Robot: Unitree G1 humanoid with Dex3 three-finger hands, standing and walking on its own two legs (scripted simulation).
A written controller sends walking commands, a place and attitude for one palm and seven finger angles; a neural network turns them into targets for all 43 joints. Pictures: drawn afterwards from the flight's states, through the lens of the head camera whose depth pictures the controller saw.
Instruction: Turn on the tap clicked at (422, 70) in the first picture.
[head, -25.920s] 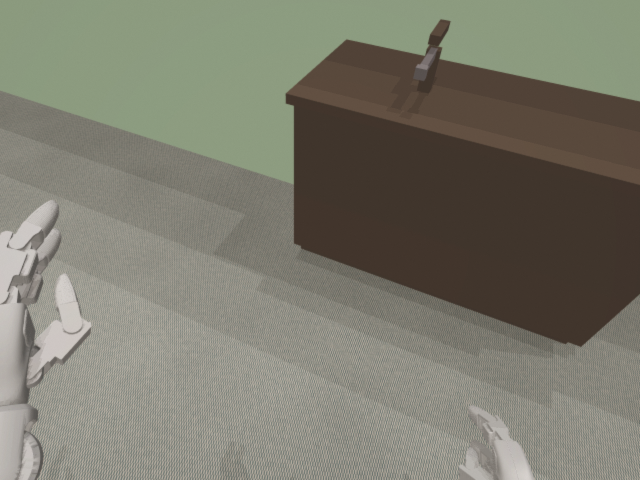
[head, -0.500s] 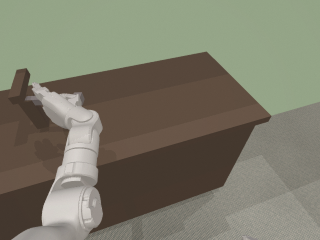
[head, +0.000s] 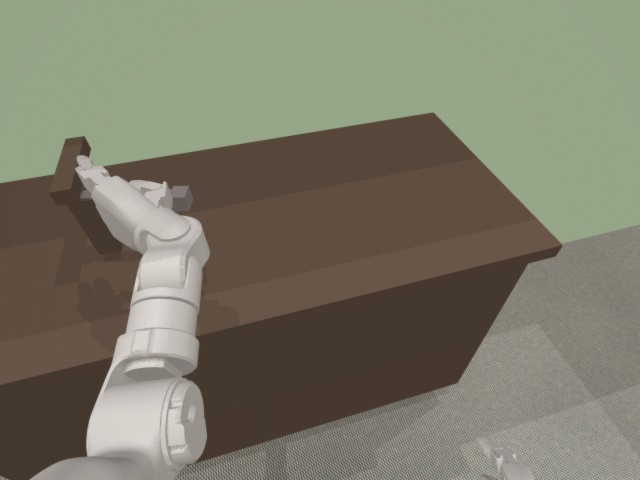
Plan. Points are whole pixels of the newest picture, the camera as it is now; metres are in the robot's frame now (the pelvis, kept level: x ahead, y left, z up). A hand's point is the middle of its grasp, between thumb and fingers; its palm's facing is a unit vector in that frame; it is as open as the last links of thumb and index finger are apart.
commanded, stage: lift the hand up off the lever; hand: left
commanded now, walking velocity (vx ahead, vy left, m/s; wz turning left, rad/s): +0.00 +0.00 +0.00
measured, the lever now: (181, 198) +0.49 +0.25 +0.09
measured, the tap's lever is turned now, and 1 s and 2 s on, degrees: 74 74 74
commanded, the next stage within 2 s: draw the hand back beside the body in 0.32 s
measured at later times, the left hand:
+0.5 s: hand (168, 192) +0.41 +0.22 +0.17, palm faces +0.74 -0.67 -0.06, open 7.8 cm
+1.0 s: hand (124, 264) +0.29 +0.22 +0.18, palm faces +0.31 -0.93 -0.21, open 7.7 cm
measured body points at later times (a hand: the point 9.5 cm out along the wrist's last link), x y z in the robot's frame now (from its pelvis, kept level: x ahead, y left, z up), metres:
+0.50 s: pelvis +0.00 +0.00 +0.00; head +0.00 -0.01 +0.45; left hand +0.37 +0.25 +0.17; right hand +0.16 -0.23 -0.11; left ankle +0.01 +0.13 -0.73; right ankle -0.01 -0.07 -0.73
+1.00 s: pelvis -0.02 +0.01 +0.02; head -0.04 -0.01 +0.46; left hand +0.26 +0.26 +0.19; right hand +0.15 -0.23 -0.08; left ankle +0.01 +0.13 -0.73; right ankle -0.01 -0.07 -0.73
